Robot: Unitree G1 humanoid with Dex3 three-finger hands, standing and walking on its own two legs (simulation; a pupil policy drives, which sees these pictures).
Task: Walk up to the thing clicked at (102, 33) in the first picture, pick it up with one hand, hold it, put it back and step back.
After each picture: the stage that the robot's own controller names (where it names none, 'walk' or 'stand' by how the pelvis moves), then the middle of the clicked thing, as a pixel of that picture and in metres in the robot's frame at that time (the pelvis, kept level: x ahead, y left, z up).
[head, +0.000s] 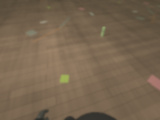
stand; (102, 31) +2.23 -0.36 -0.65
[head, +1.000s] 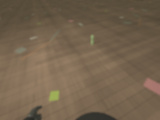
walk; (92, 40) +2.10 +0.04 -0.62
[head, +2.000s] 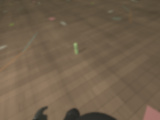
walk; (76, 48) +1.41 +0.37 -0.64
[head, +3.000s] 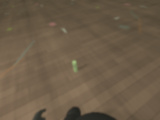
walk; (75, 66) +0.95 +0.31 -0.65
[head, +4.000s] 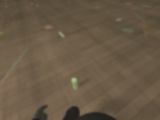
walk; (74, 84) +0.59 +0.23 -0.64
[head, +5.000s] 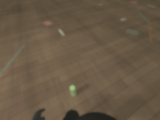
stand; (73, 91) +0.44 +0.21 -0.63
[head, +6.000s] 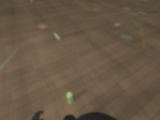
stand; (69, 98) +0.38 +0.20 -0.64
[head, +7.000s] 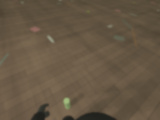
stand; (67, 103) +0.33 +0.20 -0.65
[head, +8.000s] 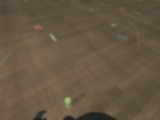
stand; (68, 103) +0.32 +0.19 -0.66
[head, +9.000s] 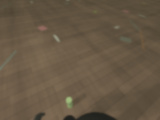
stand; (69, 102) +0.34 +0.19 -0.65
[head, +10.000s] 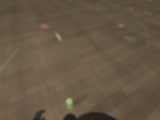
stand; (69, 104) +0.30 +0.19 -0.65
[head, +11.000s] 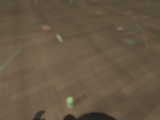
stand; (70, 102) +0.34 +0.18 -0.65
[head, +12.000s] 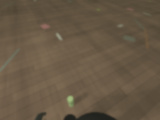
stand; (70, 101) +0.34 +0.18 -0.65
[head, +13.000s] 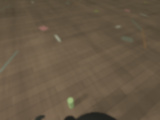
stand; (70, 103) +0.33 +0.18 -0.66
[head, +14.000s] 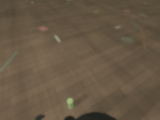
stand; (70, 103) +0.33 +0.18 -0.66
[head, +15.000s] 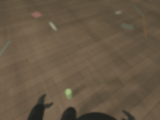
go down; (69, 94) +0.34 +0.19 -0.63
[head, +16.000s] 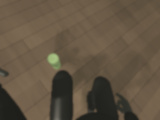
go down; (55, 62) +0.38 +0.27 -0.26
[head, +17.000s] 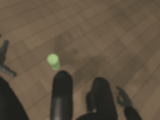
close in; (54, 63) +0.39 +0.28 -0.26
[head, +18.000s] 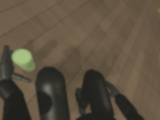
close in; (26, 62) +0.34 +0.33 -0.15
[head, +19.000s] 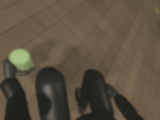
lift; (25, 64) +0.33 +0.32 -0.15
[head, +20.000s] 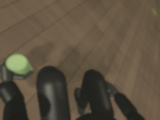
lift; (23, 67) +0.31 +0.33 -0.15
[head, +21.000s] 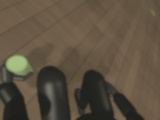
lift; (23, 68) +0.30 +0.33 -0.15
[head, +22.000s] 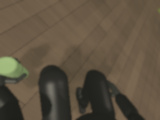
lift; (16, 70) +0.27 +0.36 -0.15
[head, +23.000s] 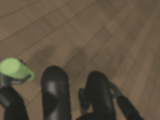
lift; (21, 72) +0.26 +0.36 -0.15
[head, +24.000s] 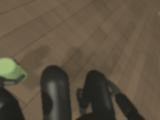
lift; (14, 72) +0.26 +0.38 -0.15
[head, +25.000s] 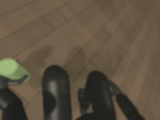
lift; (17, 73) +0.25 +0.37 -0.16
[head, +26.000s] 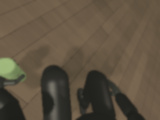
lift; (13, 72) +0.26 +0.38 -0.15
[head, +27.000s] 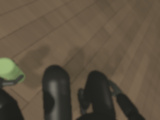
lift; (12, 73) +0.25 +0.39 -0.15
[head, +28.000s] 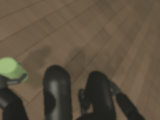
lift; (16, 72) +0.26 +0.38 -0.15
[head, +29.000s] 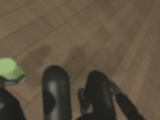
lift; (14, 73) +0.25 +0.39 -0.15
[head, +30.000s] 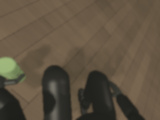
lift; (13, 72) +0.26 +0.39 -0.15
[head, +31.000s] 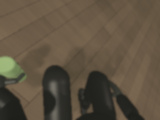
lift; (14, 72) +0.26 +0.39 -0.15
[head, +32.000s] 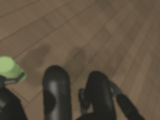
lift; (13, 71) +0.26 +0.39 -0.15
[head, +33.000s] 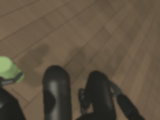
lift; (11, 72) +0.25 +0.40 -0.15
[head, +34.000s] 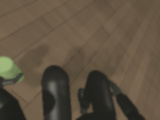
lift; (11, 72) +0.26 +0.39 -0.15
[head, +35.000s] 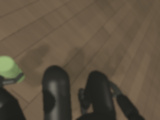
lift; (12, 72) +0.26 +0.39 -0.15
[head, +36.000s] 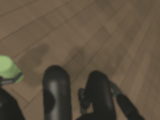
lift; (10, 71) +0.25 +0.40 -0.15
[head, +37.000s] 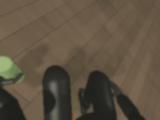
lift; (11, 72) +0.25 +0.40 -0.15
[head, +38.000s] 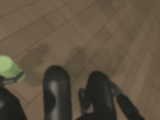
lift; (12, 71) +0.26 +0.40 -0.15
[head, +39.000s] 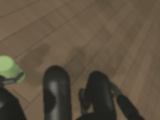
lift; (12, 71) +0.26 +0.40 -0.15
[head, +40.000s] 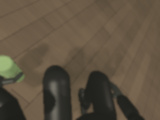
lift; (11, 71) +0.26 +0.40 -0.15
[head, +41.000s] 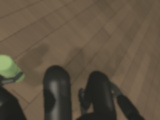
lift; (11, 71) +0.26 +0.40 -0.15
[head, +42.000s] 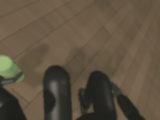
lift; (11, 71) +0.26 +0.40 -0.15
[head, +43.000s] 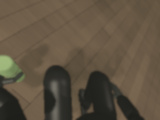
lift; (12, 71) +0.26 +0.40 -0.15
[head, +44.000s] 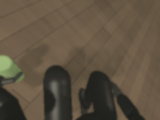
lift; (11, 71) +0.26 +0.40 -0.15
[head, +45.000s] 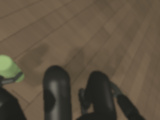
lift; (11, 71) +0.26 +0.40 -0.15
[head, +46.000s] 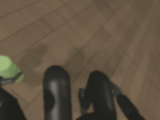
lift; (10, 71) +0.26 +0.40 -0.15
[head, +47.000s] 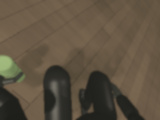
lift; (12, 71) +0.26 +0.40 -0.15
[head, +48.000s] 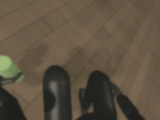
lift; (11, 71) +0.26 +0.40 -0.15
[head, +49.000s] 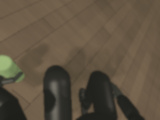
lift; (11, 71) +0.26 +0.40 -0.15
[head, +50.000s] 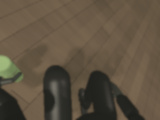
lift; (10, 71) +0.26 +0.40 -0.15
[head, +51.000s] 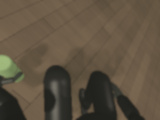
lift; (11, 71) +0.26 +0.40 -0.15
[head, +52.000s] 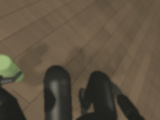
lift; (10, 71) +0.26 +0.40 -0.15
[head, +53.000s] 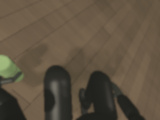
lift; (10, 71) +0.26 +0.41 -0.15
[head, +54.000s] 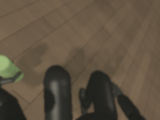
lift; (9, 71) +0.26 +0.41 -0.15
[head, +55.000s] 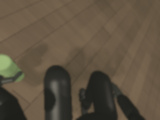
lift; (11, 71) +0.26 +0.41 -0.15
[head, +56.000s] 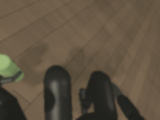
lift; (10, 70) +0.26 +0.41 -0.15
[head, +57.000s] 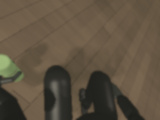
lift; (10, 71) +0.26 +0.41 -0.15
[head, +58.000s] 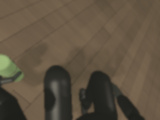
lift; (10, 71) +0.26 +0.41 -0.15
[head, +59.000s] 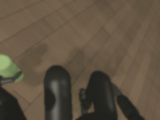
lift; (10, 71) +0.26 +0.41 -0.15
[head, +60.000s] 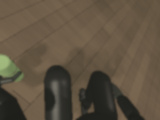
lift; (10, 71) +0.26 +0.41 -0.15
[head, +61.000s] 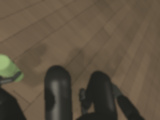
lift; (10, 71) +0.26 +0.41 -0.15
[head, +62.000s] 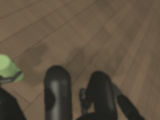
lift; (10, 70) +0.26 +0.41 -0.15
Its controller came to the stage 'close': yes
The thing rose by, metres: 0.03
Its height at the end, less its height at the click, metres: +0.00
